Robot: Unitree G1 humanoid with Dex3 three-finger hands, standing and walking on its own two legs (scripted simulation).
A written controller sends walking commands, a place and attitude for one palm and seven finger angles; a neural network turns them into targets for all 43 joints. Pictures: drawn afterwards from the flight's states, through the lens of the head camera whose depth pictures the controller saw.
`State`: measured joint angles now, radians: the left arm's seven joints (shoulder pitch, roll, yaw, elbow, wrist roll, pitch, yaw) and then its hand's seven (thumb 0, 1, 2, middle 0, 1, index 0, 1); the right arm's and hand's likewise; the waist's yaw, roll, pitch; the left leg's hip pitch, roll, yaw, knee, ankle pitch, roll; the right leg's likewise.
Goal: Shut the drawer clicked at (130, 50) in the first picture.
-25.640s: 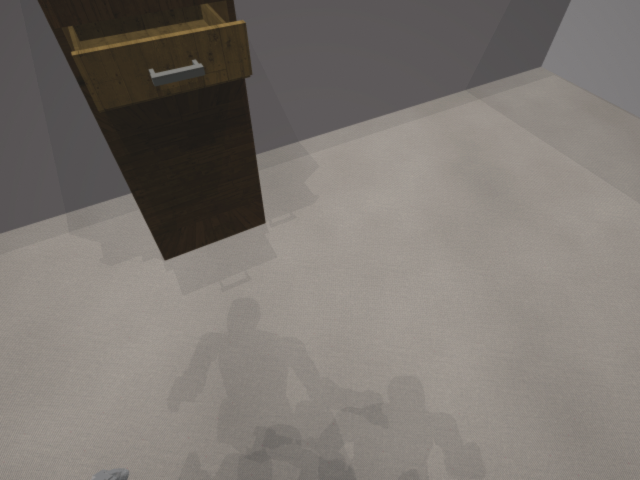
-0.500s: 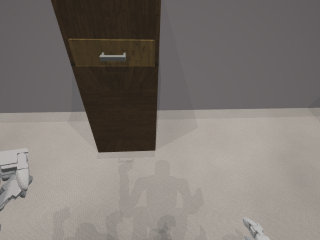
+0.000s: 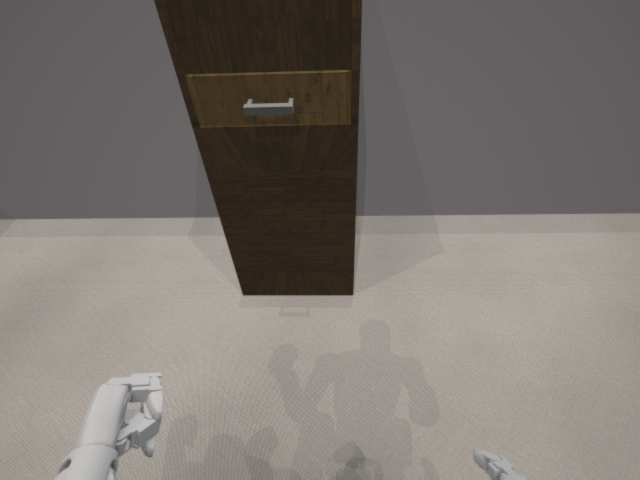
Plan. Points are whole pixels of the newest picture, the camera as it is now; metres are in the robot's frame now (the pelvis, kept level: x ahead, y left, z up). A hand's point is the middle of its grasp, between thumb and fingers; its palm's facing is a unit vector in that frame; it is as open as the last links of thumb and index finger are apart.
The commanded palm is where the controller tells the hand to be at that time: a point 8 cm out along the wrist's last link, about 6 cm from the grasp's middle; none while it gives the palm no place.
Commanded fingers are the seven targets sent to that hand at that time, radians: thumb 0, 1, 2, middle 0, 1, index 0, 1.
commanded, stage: let the arm hang, fingers relaxed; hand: left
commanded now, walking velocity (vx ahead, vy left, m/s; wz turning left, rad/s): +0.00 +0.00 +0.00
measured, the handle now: (269, 105) +0.92 +0.17 +0.05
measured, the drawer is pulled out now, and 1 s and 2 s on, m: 0.00 0.00 0.00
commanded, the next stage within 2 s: look to check the result in 0.96 s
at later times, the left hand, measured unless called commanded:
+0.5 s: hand out of the picture -0.06 +0.20 -0.15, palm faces +0.02 -0.98 -0.22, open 5.9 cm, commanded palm none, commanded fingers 0.00 0.90 0.90 -0.20 -0.30 -0.20 -0.30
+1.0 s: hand out of the picture +0.00 +0.17 -0.16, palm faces +0.02 -0.98 -0.18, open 7.3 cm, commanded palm none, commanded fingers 0.00 0.90 0.90 -0.20 -0.30 -0.20 -0.30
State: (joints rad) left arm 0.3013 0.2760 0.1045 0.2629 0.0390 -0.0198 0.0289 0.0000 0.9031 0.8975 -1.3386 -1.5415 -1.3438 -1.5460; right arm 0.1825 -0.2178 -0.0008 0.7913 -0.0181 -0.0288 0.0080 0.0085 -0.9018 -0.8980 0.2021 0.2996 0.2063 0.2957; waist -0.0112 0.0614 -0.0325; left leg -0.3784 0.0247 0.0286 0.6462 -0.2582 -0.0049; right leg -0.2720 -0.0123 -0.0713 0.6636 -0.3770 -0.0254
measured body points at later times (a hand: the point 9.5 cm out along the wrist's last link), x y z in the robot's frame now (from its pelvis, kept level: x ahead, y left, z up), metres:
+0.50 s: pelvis +0.00 +0.02 +0.02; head +0.01 +0.01 +0.47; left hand -0.06 +0.25 -0.13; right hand -0.03 -0.20 -0.14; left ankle +0.06 +0.12 -0.72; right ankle -0.01 -0.10 -0.72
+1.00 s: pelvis +0.00 +0.01 +0.02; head +0.01 +0.00 +0.47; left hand +0.00 +0.22 -0.14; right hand -0.03 -0.20 -0.15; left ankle +0.06 +0.12 -0.72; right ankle -0.01 -0.10 -0.72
